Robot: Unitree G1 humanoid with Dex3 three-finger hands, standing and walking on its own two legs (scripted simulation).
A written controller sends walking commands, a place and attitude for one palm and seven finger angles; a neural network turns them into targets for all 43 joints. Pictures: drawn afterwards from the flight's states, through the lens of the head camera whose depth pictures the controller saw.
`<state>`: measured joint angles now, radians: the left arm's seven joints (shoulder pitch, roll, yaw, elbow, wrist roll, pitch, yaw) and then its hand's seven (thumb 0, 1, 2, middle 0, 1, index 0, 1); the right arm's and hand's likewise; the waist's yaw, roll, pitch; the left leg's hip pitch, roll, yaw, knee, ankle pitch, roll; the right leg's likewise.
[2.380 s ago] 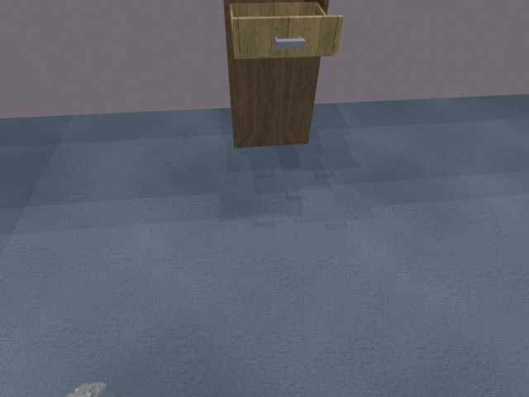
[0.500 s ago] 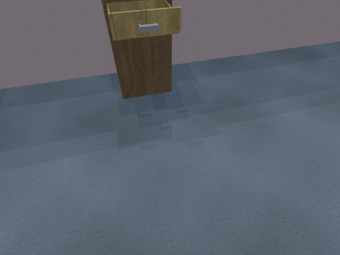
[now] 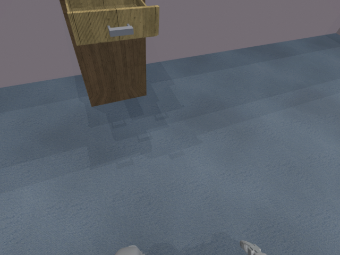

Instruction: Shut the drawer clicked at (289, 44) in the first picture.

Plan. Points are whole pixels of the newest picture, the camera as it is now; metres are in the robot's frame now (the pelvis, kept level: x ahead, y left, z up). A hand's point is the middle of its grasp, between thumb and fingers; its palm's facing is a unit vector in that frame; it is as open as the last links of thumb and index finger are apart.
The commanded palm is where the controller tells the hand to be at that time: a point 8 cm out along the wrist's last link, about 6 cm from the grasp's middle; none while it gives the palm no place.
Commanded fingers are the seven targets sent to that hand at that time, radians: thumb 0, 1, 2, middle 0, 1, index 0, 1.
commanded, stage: walk to a spot facing it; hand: left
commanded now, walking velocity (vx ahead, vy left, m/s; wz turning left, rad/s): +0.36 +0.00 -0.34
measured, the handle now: (120, 28) +1.02 +0.34 +0.01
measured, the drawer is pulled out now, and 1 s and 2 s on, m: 0.30 0.30 0.30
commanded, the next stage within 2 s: turn to face it in 1.26 s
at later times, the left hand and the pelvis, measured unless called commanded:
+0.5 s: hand (146, 172) +0.38 +0.11 -0.15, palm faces -0.25 -0.95 -0.18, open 7.4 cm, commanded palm none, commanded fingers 0.00 0.90 0.90 -0.20 -0.30 -0.20 -0.30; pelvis +0.21 -0.03 +0.00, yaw -11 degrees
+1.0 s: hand (139, 176) +0.37 +0.13 -0.17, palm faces -0.09 -0.99 -0.13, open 7.3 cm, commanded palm none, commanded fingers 0.00 0.90 0.90 -0.20 -0.30 -0.20 -0.30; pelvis +0.41 -0.04 +0.01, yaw -12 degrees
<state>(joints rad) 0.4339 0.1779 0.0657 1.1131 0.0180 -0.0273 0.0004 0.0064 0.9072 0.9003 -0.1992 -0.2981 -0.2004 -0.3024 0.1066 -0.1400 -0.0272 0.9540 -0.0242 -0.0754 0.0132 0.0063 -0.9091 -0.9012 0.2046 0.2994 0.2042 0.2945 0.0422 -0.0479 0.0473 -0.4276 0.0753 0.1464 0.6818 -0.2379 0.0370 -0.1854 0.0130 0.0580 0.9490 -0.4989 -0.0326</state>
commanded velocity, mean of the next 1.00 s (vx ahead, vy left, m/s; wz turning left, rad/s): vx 0.37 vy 0.00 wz -0.17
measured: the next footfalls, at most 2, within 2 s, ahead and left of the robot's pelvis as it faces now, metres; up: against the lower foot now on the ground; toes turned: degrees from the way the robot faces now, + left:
right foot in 0.48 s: +0.32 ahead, -0.15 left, +0.00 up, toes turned -19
left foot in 1.00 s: +0.56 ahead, +0.04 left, +0.00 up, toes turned -2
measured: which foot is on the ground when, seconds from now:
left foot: down 0.00-0.48, up 0.50-0.98, down 1.00-1.00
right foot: up 0.00-0.46, down 0.48-1.00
